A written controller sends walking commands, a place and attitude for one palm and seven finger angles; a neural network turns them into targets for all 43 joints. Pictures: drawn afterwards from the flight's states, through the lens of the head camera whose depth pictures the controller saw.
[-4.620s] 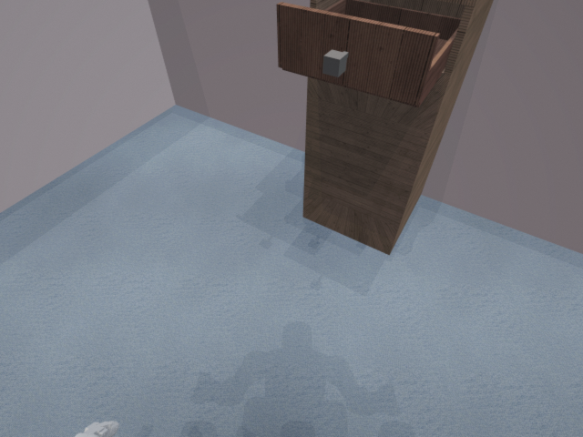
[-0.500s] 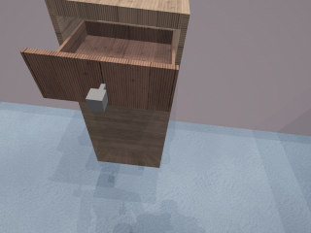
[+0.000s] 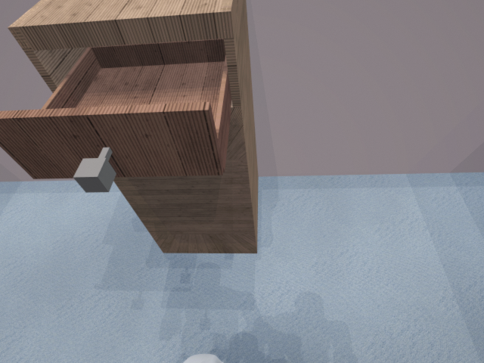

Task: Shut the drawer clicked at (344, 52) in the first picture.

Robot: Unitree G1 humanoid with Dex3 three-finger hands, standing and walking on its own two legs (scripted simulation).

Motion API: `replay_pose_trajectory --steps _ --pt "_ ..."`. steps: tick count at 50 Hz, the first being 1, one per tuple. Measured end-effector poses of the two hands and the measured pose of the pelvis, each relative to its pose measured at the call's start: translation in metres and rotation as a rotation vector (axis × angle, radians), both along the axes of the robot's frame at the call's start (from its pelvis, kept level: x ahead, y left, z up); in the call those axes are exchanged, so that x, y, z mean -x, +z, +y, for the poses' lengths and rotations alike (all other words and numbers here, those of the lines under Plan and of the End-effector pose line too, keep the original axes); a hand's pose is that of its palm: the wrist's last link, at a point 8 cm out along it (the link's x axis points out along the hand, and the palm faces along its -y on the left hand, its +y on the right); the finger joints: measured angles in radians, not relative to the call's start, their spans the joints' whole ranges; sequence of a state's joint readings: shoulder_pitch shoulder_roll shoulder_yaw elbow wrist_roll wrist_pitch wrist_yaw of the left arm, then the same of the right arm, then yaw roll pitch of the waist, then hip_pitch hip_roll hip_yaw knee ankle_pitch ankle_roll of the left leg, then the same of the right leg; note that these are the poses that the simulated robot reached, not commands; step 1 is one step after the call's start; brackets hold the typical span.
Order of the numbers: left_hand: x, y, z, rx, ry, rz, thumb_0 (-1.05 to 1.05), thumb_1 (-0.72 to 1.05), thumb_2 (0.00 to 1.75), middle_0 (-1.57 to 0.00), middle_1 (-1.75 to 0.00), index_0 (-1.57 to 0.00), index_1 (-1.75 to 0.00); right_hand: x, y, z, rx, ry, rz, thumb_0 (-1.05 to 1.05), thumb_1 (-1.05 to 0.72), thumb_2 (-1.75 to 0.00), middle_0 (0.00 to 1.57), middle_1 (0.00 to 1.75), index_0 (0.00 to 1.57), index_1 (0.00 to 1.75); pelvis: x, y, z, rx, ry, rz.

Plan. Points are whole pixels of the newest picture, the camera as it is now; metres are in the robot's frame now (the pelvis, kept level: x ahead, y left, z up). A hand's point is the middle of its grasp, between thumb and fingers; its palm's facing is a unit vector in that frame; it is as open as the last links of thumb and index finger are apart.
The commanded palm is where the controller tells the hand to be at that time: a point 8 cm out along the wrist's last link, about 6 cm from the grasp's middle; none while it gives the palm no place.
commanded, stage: come to a stop and stand still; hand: left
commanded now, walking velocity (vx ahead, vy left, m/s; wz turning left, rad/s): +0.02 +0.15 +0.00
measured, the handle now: (100, 166) +0.39 +0.26 +0.12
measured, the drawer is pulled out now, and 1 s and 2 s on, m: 0.21 0.21 0.21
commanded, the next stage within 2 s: look again from close up in 0.78 s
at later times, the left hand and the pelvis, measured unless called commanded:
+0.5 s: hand out of the picture -0.05 +0.23 -0.18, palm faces +0.12 -0.97 -0.20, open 7.3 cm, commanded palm none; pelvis -0.04 +0.04 +0.00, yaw +2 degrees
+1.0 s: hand out of the picture -0.02 +0.23 -0.17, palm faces +0.03 -0.97 -0.22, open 7.3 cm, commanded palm none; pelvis -0.03 +0.05 +0.00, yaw +1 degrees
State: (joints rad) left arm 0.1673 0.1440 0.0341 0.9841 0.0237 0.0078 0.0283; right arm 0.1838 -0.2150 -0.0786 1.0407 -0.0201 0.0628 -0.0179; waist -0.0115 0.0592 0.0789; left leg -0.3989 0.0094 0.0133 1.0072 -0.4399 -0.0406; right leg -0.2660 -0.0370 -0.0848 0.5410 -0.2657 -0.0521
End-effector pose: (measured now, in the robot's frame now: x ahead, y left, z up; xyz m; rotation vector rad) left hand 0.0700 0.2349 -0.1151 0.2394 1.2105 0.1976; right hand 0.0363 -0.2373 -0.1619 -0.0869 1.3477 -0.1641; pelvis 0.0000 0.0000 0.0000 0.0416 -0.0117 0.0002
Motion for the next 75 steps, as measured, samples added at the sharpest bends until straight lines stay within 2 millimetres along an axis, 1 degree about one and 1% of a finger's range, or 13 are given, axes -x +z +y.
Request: replay_pose_trajectory --steps 6,12,16,20,24,28,33,38,46,53,62,68,75 --pt "0.019 0.004 -0.007 0.014 0.050 -0.017 0.00 0.92 0.90 -0.21 -0.30 -0.21 -0.30 0.010 0.008 -0.006 0.004 0.049 0.028 0.01 -0.91 -0.90 0.20 0.30 0.20 0.30 0.010 0.006 -0.005 -0.012 0.022 0.005" --pt "0.062 -0.002 0.007 0.027 0.092 0.042 0.00 0.92 0.90 -0.21 -0.30 -0.21 -0.30 0.007 0.017 0.000 0.026 0.089 -0.001 0.01 -0.91 -0.90 0.20 0.30 0.20 0.30 0.023 0.008 0.003 -0.008 0.027 0.009" --pt "0.095 -0.013 0.023 0.048 0.121 0.108 0.00 0.91 0.90 -0.21 -0.30 -0.21 -0.30 0.005 0.024 0.013 0.052 0.104 -0.047 0.01 -0.91 -0.90 0.20 0.30 0.20 0.30 0.032 0.005 0.016 0.014 0.028 0.012" --pt "0.119 -0.030 0.039 0.080 0.145 0.163 0.00 0.91 0.90 -0.21 -0.30 -0.20 -0.30 0.018 0.026 0.032 0.080 0.111 -0.058 0.00 -0.91 -0.90 0.20 0.30 0.20 0.30 0.038 -0.001 0.033 0.044 0.033 0.015" --pt "0.131 -0.032 0.043 0.104 0.146 0.195 0.00 0.91 0.90 -0.20 -0.30 -0.20 -0.30 0.036 0.030 0.052 0.072 0.113 -0.011 0.01 -0.91 -0.90 0.20 0.30 0.20 0.30 0.036 0.003 0.041 0.033 0.036 0.015" --pt "0.137 -0.033 0.039 0.114 0.137 0.220 0.00 0.91 0.90 -0.20 -0.30 -0.20 -0.30 0.047 0.023 0.059 0.060 0.099 0.031 0.01 -0.93 -0.90 0.20 0.30 0.20 0.30 0.033 0.002 0.045 0.020 0.026 0.015" --pt "0.138 -0.029 0.028 0.135 0.110 0.247 0.00 0.91 0.90 -0.20 -0.30 -0.20 -0.30 0.056 0.021 0.065 0.044 0.067 0.045 0.01 -0.93 -0.90 0.20 0.30 0.20 0.30 0.032 0.004 0.050 0.039 0.021 0.005" --pt "0.127 -0.031 0.022 0.150 0.093 0.231 0.00 0.91 0.90 -0.20 -0.30 -0.20 -0.30 0.067 0.021 0.071 0.032 0.050 0.061 0.01 -0.92 -0.90 0.20 0.30 0.20 0.30 0.031 0.005 0.051 0.041 0.017 -0.001" --pt "0.113 -0.030 0.029 0.123 0.056 0.193 0.01 0.93 0.90 -0.20 -0.30 -0.20 -0.30 0.078 0.019 0.077 0.006 0.045 0.078 0.01 -0.91 -0.90 0.20 0.30 0.20 0.30 0.030 0.004 0.048 0.037 0.018 -0.002" --pt "0.089 -0.024 0.056 0.041 0.037 0.075 0.01 0.92 0.90 -0.20 -0.30 -0.20 -0.30 0.056 0.015 0.055 0.054 0.037 -0.037 0.01 -0.90 -0.90 0.20 0.30 0.20 0.30 0.034 -0.004 0.049 0.041 0.023 -0.015" --pt "0.064 -0.011 0.074 0.004 0.011 -0.055 0.00 0.91 0.90 -0.20 -0.30 -0.20 -0.30 0.023 0.028 0.030 0.111 0.077 -0.165 0.01 -0.91 -0.90 0.20 0.30 0.20 0.30 0.046 -0.003 0.050 0.041 0.021 -0.050" --pt "0.067 -0.006 0.077 0.005 -0.001 -0.072 0.00 0.91 0.90 -0.20 -0.30 -0.20 -0.30 0.019 0.038 0.024 0.127 0.107 -0.194 0.01 -0.90 -0.90 0.20 0.30 0.20 0.30 0.057 0.001 0.050 0.039 0.023 -0.056" --pt "0.093 -0.009 0.075 0.016 0.010 -0.011 0.00 0.91 0.90 -0.20 -0.30 -0.20 -0.30 0.037 0.037 0.025 0.118 0.118 -0.144 0.01 -0.90 -0.90 0.20 0.30 0.20 0.30 0.065 0.004 0.050 0.037 0.027 -0.051"
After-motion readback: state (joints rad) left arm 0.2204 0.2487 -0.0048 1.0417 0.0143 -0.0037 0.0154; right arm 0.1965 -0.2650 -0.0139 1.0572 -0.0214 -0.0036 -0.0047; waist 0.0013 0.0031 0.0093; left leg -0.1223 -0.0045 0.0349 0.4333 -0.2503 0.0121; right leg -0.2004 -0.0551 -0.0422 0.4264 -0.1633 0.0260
